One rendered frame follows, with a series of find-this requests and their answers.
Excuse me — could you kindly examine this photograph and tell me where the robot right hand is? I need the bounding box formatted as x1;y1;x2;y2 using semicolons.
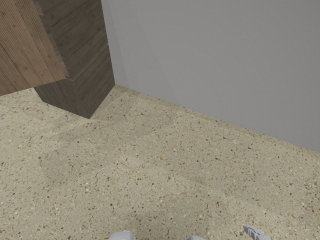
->
243;225;271;240

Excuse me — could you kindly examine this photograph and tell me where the cupboard door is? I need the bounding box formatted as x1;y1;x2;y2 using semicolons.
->
0;0;66;96

